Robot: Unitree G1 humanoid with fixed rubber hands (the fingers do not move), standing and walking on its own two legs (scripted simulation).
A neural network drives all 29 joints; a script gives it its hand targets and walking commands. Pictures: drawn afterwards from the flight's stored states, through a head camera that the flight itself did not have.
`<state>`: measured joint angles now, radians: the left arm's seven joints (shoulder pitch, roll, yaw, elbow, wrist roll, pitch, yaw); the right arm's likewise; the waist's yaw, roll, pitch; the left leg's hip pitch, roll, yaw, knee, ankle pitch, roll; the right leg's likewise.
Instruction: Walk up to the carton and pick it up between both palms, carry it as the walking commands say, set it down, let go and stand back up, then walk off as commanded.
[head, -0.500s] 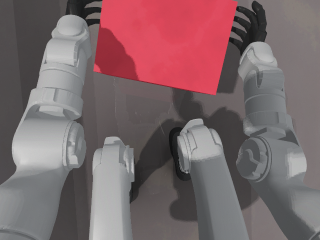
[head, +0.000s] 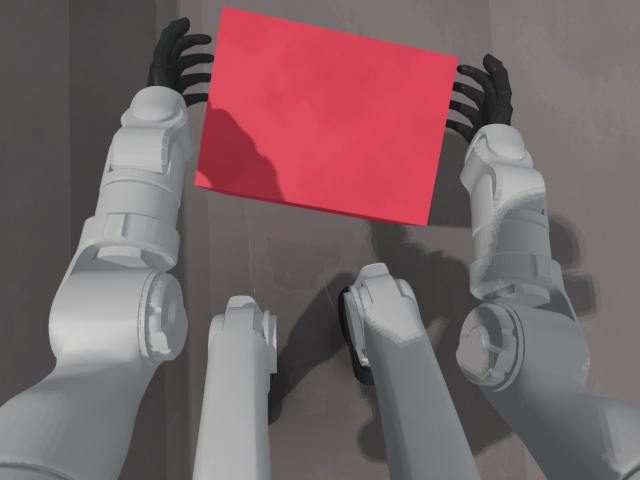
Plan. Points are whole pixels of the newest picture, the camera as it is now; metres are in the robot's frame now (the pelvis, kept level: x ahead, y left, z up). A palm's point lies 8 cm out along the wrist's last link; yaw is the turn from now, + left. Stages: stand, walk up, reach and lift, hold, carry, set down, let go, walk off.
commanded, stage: reach and lift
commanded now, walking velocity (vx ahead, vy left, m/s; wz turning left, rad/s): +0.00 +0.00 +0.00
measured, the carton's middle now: (322, 135) +0.50 -0.08 -0.17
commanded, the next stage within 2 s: none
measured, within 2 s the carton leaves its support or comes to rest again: neither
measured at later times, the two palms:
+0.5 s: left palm (139, 81) +0.52 +0.09 +0.00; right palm (528, 123) +0.43 -0.25 +0.00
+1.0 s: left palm (96, 61) +0.50 +0.10 +0.07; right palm (592, 119) +0.40 -0.25 +0.08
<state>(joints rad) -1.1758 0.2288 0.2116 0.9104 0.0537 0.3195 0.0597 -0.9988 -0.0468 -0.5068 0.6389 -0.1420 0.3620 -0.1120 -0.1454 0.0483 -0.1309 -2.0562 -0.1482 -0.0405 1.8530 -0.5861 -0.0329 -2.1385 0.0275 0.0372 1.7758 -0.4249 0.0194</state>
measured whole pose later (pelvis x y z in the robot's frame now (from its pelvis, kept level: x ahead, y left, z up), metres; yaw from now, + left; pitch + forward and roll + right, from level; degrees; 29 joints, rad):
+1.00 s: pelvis +0.04 +0.00 +0.12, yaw -1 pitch +39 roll +1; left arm -0.83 0.12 0.22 0.85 0.07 0.28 0.07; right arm -0.67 0.03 -0.46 0.60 -0.15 0.33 -0.10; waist -0.15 0.05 -0.29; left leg -1.58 -0.14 -0.08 1.44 -0.53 -0.01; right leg -1.66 0.05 0.07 1.38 -0.40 0.03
